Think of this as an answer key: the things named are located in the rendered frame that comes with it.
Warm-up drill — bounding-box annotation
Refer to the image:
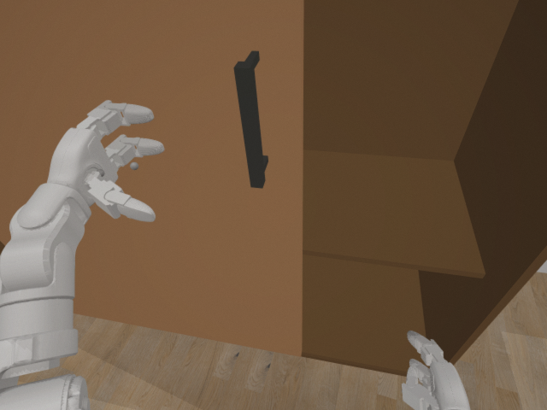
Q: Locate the robot right hand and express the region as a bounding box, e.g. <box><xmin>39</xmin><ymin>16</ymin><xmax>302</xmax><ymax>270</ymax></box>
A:
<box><xmin>402</xmin><ymin>331</ymin><xmax>470</xmax><ymax>410</ymax></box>

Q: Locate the left robot forearm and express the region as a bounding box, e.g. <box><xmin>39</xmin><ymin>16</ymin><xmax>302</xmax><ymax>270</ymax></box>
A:
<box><xmin>0</xmin><ymin>183</ymin><xmax>91</xmax><ymax>389</ymax></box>

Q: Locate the robot left hand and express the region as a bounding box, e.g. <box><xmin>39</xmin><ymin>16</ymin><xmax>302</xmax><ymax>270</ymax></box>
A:
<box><xmin>47</xmin><ymin>100</ymin><xmax>164</xmax><ymax>222</ymax></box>

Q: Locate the robot left upper arm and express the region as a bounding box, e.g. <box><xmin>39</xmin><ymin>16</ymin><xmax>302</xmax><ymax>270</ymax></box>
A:
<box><xmin>0</xmin><ymin>374</ymin><xmax>91</xmax><ymax>410</ymax></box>

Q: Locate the handle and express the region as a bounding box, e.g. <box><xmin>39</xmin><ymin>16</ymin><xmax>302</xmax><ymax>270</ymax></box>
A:
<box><xmin>234</xmin><ymin>51</ymin><xmax>268</xmax><ymax>188</ymax></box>

